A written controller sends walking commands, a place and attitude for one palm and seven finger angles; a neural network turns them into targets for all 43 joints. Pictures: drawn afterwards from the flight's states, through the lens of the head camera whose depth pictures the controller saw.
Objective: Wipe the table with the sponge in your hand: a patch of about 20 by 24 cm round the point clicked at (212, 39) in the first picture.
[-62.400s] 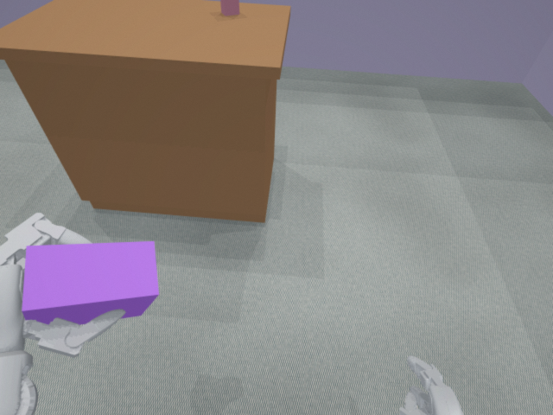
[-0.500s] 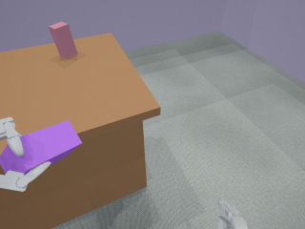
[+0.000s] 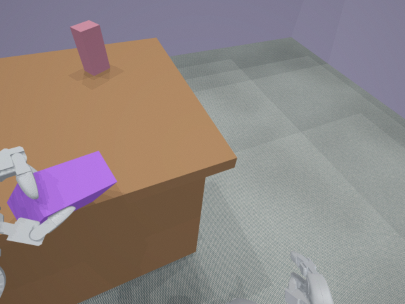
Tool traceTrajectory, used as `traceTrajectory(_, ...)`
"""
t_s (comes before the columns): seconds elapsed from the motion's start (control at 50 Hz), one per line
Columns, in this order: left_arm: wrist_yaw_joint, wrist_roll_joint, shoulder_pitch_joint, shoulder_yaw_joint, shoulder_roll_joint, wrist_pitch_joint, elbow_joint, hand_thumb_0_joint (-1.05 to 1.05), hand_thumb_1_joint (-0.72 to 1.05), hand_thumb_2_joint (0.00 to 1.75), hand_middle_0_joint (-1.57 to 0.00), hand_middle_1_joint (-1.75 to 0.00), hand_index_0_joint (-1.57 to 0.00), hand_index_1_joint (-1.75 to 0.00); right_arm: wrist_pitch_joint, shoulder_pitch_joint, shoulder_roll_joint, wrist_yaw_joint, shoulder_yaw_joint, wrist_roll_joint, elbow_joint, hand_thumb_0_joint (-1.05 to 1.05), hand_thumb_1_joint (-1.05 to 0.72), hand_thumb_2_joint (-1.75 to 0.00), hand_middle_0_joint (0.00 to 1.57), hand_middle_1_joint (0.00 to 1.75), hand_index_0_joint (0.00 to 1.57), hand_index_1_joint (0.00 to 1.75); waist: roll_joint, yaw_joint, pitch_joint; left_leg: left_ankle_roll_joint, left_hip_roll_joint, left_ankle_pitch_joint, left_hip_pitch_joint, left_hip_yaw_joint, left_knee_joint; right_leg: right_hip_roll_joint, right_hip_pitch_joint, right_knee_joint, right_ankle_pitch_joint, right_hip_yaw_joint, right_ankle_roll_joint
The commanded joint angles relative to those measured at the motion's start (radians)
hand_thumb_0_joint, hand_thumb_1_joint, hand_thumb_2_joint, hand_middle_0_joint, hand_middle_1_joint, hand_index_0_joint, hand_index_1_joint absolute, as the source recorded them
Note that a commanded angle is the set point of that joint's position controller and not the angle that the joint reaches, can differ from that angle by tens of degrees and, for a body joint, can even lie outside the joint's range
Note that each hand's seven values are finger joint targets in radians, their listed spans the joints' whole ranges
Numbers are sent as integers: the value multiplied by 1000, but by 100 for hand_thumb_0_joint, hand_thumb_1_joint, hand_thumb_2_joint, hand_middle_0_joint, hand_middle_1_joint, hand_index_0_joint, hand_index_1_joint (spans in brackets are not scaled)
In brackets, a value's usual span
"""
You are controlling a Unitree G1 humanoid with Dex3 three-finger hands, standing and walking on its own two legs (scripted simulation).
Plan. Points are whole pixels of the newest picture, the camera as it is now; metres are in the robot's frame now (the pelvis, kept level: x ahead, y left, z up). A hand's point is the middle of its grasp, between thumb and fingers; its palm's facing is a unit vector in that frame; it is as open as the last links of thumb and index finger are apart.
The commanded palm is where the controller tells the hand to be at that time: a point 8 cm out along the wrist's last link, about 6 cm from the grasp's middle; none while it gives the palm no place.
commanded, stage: shuffle to correct the standing spot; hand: left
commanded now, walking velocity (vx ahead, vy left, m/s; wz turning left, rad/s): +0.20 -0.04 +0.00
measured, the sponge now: (74, 187) +0.27 +0.23 +0.12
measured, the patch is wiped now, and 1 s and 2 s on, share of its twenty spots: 0.85 0.85 0.85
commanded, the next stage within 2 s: come to a stop and stand still in 0.44 s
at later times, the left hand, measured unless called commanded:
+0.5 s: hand (70, 157) +0.28 +0.22 +0.18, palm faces +0.46 -0.82 -0.35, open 7.4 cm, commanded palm +0.23 +0.26 +0.18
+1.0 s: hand (99, 133) +0.33 +0.20 +0.18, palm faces +0.50 -0.75 -0.44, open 7.2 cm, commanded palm +0.27 +0.23 +0.18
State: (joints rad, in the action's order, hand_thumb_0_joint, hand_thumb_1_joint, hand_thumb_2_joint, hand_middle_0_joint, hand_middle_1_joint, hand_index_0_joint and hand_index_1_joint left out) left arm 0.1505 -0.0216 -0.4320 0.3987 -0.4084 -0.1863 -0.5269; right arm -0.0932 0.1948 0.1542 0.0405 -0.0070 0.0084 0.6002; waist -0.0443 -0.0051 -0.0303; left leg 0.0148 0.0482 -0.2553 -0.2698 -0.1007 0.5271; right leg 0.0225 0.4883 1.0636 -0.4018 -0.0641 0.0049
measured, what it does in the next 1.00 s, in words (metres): walks ahead: right foot, then left foot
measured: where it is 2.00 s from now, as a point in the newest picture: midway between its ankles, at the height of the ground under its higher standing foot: outside the picture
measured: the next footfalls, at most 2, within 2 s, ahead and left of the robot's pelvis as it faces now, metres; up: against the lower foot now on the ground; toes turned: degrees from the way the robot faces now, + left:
right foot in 0.18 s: +0.11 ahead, -0.11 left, +0.00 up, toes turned -8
left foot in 0.50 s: +0.16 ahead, +0.11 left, +0.00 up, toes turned +9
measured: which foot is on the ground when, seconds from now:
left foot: down 0.00-0.18, up 0.20-0.48, down 0.50-0.80, up 0.82-1.00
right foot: up 0.00-0.16, down 0.18-0.52, up 0.54-0.74, down 0.76-1.00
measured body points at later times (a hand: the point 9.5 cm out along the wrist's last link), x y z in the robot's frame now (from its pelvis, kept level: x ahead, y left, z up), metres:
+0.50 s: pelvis +0.08 -0.02 -0.01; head +0.09 -0.01 +0.44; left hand +0.25 +0.26 +0.20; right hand +0.25 -0.27 -0.09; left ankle +0.12 +0.10 -0.74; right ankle +0.07 -0.11 -0.74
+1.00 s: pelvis +0.13 -0.06 +0.00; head +0.16 -0.08 +0.45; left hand +0.30 +0.24 +0.21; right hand +0.31 -0.28 -0.10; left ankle +0.09 +0.08 -0.71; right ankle +0.15 -0.13 -0.74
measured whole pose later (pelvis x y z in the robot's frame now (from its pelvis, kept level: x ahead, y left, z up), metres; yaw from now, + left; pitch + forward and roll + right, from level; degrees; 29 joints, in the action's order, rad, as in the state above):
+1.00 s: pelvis +0.13 -0.06 +0.00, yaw +3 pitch +1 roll +3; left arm 0.18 -0.02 -0.43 0.37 -0.35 -0.16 -0.47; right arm -0.05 0.17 0.23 0.07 -0.02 0.01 0.62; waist 0.01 0.02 -0.04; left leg -0.03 0.00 -0.40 -0.32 -0.04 0.72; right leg 0.03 0.30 0.52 -0.24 -0.10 -0.07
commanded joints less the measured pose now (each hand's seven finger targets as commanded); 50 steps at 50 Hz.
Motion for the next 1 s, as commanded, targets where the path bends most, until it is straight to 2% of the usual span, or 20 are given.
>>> traceTrajectory(0.0, 6, -17, -5, 62, -111, -55, -262, 0, 10, 130, -120, -160, -120, -160, -54, -48, 167, 1, 52, 3, -142, 0, -90, -90, 20, 30, 20, 30, 268, 8, 124, 130, 220, 224, 83, 170, -229, 27, -12, -184, 69, -28, 9)
traceTrajectory(0.12, 28, -6, 81, 74, -133, -29, -144, 0, 10, 130, -120, -160, -120, -160, -46, -67, 159, 24, 30, 0, -135, 0, -90, -90, 20, 30, 20, 30, 172, 17, 118, 53, 170, -44, -73, 83, -68, -13, -359, -596, 126, -77, 1)
traceTrajectory(0.14, 32, 0, 91, 81, -143, -26, -121, 0, 10, 130, -120, -160, -120, -160, -39, -63, 151, 25, 31, -3, -132, 0, -90, -90, 20, 30, 20, 30, 72, 18, 122, 33, 120, -134, -138, 41, 55, 57, -407, -651, 84, 31, -36)
traceTrajectory(0.16, 33, 2, 98, 88, -157, -22, -107, 0, 10, 130, -120, -160, -120, -160, -31, -53, 137, 23, 31, -4, -134, 0, -90, -90, 20, 30, 20, 30, -110, 16, 125, 1, 24, -237, -253, -11, 257, 206, -438, -737, 28, 299, -117)
traceTrajectory(0.18, 34, 0, 110, 87, -160, -16, -100, 0, 10, 130, -120, -160, -120, -160, -29, -65, 140, 20, 29, -5, -138, 0, -90, -90, 20, 30, 20, 30, -193, 27, 101, -22, -31, -302, -351, -4, 442, 354, -450, -814, 46, 529, -208)
traceTrajectory(0.2, 27, -11, 141, 55, -134, -25, -123, 0, 10, 130, -120, -160, -120, -160, -29, -66, 156, 11, 46, 5, -130, 0, -90, -90, 20, 30, 20, 30, -183, 33, 109, -28, -10, -291, -382, 69, 588, 391, -449, -841, 12, 549, -238)
traceTrajectory(0.26, 25, -4, 54, 54, -113, -37, -93, 0, 10, 130, -120, -160, -120, -160, -4, -85, 141, 8, 20, 0, -114, 0, -90, -90, 20, 30, 20, 30, -37, 22, 54, -38, 50, -152, -381, 100, 608, 329, -371, -779, 239, 325, -224)
traceTrajectory(0.32, 31, -11, 39, 63, -112, -54, -134, 0, 10, 130, -120, -160, -120, -160, 14, -104, 129, 16, 17, -7, -125, 0, -90, -90, 20, 30, 20, 30, -67, 24, 82, -28, 52, -104, -220, 37, 339, 265, -302, -745, 327, 134, -175)
traceTrajectory(0.38, 39, -25, 65, 56, -108, -51, -184, 0, 10, 130, -120, -160, -120, -160, 4, -107, 134, 25, 29, -12, -133, 0, -90, -90, 20, 30, 20, 30, -93, 31, 104, -19, 12, -30, -67, -28, 159, 248, -266, -731, 237, 123, -162)
traceTrajectory(0.44, 43, -25, 84, 49, -115, -48, -207, 0, 10, 130, -120, -160, -120, -160, -3, -75, 150, 36, 45, -12, -140, 0, -90, -90, 20, 30, 20, 30, 14, 23, 122, -18, -20, 63, 73, -58, -3, 189, -244, -635, 117, 85, -117)
traceTrajectory(0.46, 42, -25, 92, 50, -120, -49, -200, 0, 10, 130, -120, -160, -120, -160, -3, -66, 156, 42, 52, -7, -145, 0, -90, -90, 20, 30, 20, 30, 53, 17, 110, -4, 4, 38, 118, -23, -39, 167, -205, -568, 101, 83, -97)
traceTrajectory(0.5, 41, -25, 102, 42, -104, -51, -204, 0, 10, 130, -120, -160, -120, -160, 2, -62, 191, 45, 61, 5, -156, 0, -90, -90, 20, 30, 20, 30, 312, 8, 116, 123, 255, 1, 260, 380, -179, 14, 31, -268, -75, -8, -15)
traceTrajectory(0.52, 40, -23, 94, 41, -105, -52, -151, 0, 10, 130, -120, -160, -120, -160, 0, -71, 181, 41, 54, 8, -163, 0, -90, -90, 20, 30, 20, 30, 291, 4, 82, 187, 336, 23, 206, 521, -260, -18, 77, -112, -168, 15, -12)
traceTrajectory(0.54, 37, -15, 113, 58, -139, -48, -140, 0, 10, 130, -120, -160, -120, -160, -6, -82, 156, 44, 36, -8, -149, 0, -90, -90, 20, 30, 20, 30, 311, -7, 57, 204, 349, 36, 172, 537, -286, 20, 108, -22, -147, 50, -14)
traceTrajectory(0.62, 22, -18, 56, 35, -97, -36, -168, 0, 10, 130, -120, -160, -120, -160, -19, -59, 159, 22, 46, 0, -141, 0, -90, -90, 20, 30, 20, 30, 202, 21, 129, 129, 233, 403, 146, 198, -165, 33, -31, -205, 9, 31, 0)
traceTrajectory(0.68, 20, -35, -14, 36, -90, -15, -164, 0, 10, 130, -120, -160, -120, -160, -38, -61, 156, 14, 29, 10, -153, 0, -90, -90, 20, 30, 20, 30, 209, 16, 146, 59, 184, 373, 78, 81, -136, -4, -219, -465, 135, -36, 14)
traceTrajectory(0.72, 27, -22, 13, 53, -111, -14, -156, 0, 10, 130, -120, -160, -120, -160, -45, -76, 150, 14, 20, 8, -156, 0, -90, -90, 20, 30, 20, 30, 148, 20, 137, 19, 156, 208, -24, 71, -78, 10, -363, -628, 277, 0, 8)
traceTrajectory(0.8, 31, -22, 60, 28, -103, 11, -92, 0, 10, 130, -120, -160, -120, -160, -50, -56, 138, 12, 33, 6, -132, 0, -90, -90, 20, 30, 20, 30, -180, 5, 126, -51, -31, -115, -69, 46, 218, 262, -314, -739, 700, 335, -121)
traceTrajectory(0.88, 36, -10, 46, 68, -128, -11, -75, 0, 10, 130, -120, -160, -120, -160, -30, -107, 121, 21, 3, 2, -131, 0, -90, -90, 20, 30, 20, 30, -99, 28, 155, -41, -10, -202, -161, 113, 267, 299, -422, -639, 925, 252, -137)
traceTrajectory(0.98, 49, -9, -34, 66, -114, -9, -161, 0, 10, 130, -120, -160, -120, -160, 13, -106, 126, 34, 16, -1, -160, 0, -90, -90, 20, 30, 20, 30, -93, 26, 224, -39, -33, -60, -88, 67, 65, 253, -480, -592, 916, 176, -113)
